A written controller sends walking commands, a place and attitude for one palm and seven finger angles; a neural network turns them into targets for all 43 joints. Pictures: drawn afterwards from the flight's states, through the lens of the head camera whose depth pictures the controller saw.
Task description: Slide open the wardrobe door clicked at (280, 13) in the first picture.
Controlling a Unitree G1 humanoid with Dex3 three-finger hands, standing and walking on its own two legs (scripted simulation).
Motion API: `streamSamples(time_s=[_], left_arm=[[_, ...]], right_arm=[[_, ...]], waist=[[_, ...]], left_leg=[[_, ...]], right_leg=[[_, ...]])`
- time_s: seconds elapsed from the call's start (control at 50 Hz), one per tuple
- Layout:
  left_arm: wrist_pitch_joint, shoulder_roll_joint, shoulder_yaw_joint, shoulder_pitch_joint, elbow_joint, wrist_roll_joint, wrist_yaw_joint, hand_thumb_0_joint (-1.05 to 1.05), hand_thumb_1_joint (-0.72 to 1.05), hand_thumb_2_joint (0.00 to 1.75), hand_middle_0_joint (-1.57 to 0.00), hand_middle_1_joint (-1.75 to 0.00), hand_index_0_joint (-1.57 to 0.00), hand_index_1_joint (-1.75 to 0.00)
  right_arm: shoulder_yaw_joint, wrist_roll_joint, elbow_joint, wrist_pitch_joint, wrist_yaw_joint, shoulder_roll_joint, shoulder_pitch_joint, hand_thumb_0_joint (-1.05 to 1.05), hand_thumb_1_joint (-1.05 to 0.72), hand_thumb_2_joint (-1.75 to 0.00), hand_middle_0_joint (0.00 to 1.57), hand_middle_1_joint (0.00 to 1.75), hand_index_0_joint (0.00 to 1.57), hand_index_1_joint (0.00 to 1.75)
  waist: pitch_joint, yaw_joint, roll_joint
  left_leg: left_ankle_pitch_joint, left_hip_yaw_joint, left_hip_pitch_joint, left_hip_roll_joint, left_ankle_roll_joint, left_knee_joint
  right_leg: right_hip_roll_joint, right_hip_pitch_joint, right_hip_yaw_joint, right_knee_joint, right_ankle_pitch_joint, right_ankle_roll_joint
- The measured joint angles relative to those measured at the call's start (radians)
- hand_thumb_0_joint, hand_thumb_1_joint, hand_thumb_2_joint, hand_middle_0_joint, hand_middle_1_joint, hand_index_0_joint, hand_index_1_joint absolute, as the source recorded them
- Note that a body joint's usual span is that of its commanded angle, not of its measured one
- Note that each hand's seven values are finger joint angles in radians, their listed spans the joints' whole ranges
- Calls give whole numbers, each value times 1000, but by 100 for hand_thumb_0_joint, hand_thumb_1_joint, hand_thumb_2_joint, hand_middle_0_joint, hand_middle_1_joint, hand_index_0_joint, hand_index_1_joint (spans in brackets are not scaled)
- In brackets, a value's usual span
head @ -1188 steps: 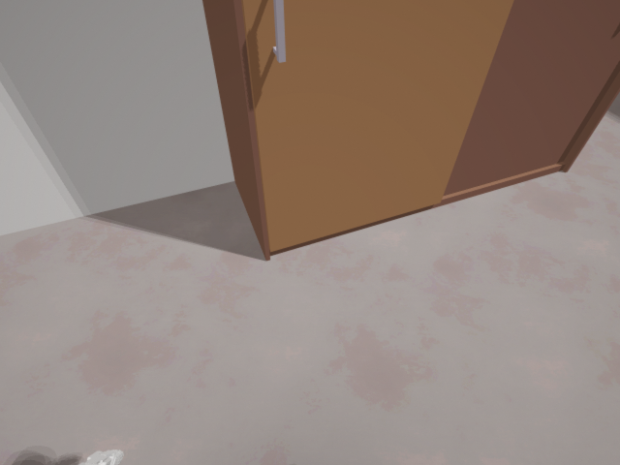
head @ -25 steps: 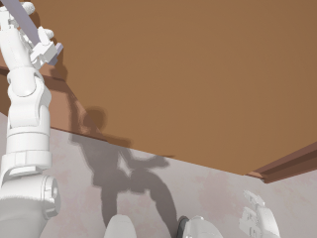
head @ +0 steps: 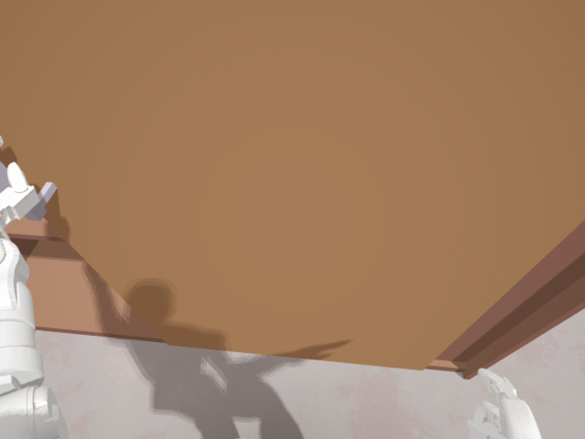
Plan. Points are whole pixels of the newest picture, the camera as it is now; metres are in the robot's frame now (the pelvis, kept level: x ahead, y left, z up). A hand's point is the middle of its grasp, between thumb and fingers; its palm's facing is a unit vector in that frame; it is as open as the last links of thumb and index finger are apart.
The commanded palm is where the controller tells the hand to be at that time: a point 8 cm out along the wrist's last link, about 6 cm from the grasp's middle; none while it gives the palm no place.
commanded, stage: stop walking and hold the door there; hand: left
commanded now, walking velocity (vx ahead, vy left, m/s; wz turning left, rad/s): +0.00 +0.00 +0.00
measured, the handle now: (7, 164) +0.40 +0.40 +0.15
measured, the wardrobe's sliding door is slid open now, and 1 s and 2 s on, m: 0.67 0.67 0.67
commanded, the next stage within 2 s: none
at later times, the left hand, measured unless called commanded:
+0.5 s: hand (21, 196) +0.35 +0.36 +0.15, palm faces +0.55 -0.79 -0.25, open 6.8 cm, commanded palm +0.31 +0.38 +0.13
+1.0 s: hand (16, 194) +0.35 +0.37 +0.15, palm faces +0.53 -0.81 -0.25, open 6.7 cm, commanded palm +0.31 +0.40 +0.13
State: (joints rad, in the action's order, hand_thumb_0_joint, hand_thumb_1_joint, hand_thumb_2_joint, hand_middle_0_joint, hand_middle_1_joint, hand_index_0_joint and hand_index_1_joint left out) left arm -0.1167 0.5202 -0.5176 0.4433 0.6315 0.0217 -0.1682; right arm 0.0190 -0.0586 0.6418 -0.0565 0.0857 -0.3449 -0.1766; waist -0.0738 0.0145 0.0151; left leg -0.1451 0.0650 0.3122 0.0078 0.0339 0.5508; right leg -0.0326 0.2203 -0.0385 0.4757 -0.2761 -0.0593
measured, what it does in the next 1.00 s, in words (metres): steps on the spot: right foot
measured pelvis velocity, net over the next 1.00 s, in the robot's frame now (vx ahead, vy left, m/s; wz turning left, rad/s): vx -0.07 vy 0.04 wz -0.10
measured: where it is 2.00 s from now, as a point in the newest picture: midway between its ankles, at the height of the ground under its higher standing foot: outside the picture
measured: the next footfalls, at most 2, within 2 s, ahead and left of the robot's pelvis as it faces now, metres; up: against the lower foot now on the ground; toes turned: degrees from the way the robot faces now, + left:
right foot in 0.36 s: -0.05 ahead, -0.11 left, +0.00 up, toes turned -9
left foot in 1.12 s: +0.00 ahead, +0.21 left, +0.00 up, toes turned -2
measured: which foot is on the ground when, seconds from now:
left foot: down 0.00-0.94, up 0.96-1.00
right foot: down 0.00-0.08, up 0.10-0.34, down 0.36-1.00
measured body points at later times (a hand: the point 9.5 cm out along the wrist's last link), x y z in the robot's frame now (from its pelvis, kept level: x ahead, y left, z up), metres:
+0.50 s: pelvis -0.07 +0.03 +0.00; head -0.05 +0.04 +0.44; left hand +0.32 +0.40 +0.16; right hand +0.00 -0.24 -0.11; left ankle +0.01 +0.12 -0.74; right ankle -0.09 -0.11 -0.74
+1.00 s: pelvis -0.07 +0.04 -0.01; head -0.07 +0.03 +0.44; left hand +0.32 +0.41 +0.16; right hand -0.02 -0.27 -0.12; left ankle +0.00 +0.13 -0.73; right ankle -0.09 -0.11 -0.74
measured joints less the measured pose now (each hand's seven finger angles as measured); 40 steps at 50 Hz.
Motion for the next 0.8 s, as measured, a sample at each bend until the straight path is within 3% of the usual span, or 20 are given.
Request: streamSamples(time_s=[0.06,0.12,0.24,0.36,0.42,0.62,0.8], left_arm=[[9,-4,37,-16,-44,6,-4,-6,65,88,-37,-134,-22,-131],[29,11,60,-27,-73,10,-5,-6,67,85,-36,-134,-20,-129],[77,41,81,-19,-67,11,-7,-5,73,83,-29,-129,-14,-125],[97,81,81,24,-1,8,-6,-4,76,82,-25,-126,-10,-121],[97,91,69,50,47,10,-8,-3,77,83,-23,-123,-9,-120],[65,139,81,131,257,10,1,-2,77,83,-22,-119,-11,-122],[32,152,86,161,356,15,7,-1,76,85,-22,-119,-12,-124]], right_arm=[[15,-4,7,13,6,4,0,1,-91,-90,20,30,20,30],[5,9,-7,12,-1,29,-1,1,-91,-90,20,30,19,30],[-44,31,-29,-14,-21,88,-28,1,-91,-90,20,30,20,30],[-86,41,5,-27,-14,115,-71,1,-91,-90,21,30,20,30],[-84,38,30,-25,-7,99,-82,1,-90,-90,21,30,20,30],[-38,21,97,-9,29,22,-153,1,-91,-90,21,30,20,30],[-21,17,123,-10,34,5,-181,1,-91,-90,20,30,20,30]], waist=[[3,3,6],[5,5,-13],[10,-2,-17],[29,-18,-24],[22,-35,0],[66,-74,2],[86,-73,7]], left_leg=[[-71,13,-36,14,-44,-30],[-95,38,-46,15,-64,-47],[-71,76,-36,36,-76,-45],[-57,94,14,51,-74,-20],[-43,90,31,68,-71,-20],[-9,92,44,67,-75,-44],[1,89,35,65,-69,-67]], right_leg=[[-13,4,6,24,-3,24],[1,26,17,67,-32,53],[45,39,12,141,-95,66],[67,-27,-3,19,-19,73],[51,-20,-9,-3,8,88],[51,6,-8,-1,29,86],[51,0,-11,-14,30,82]])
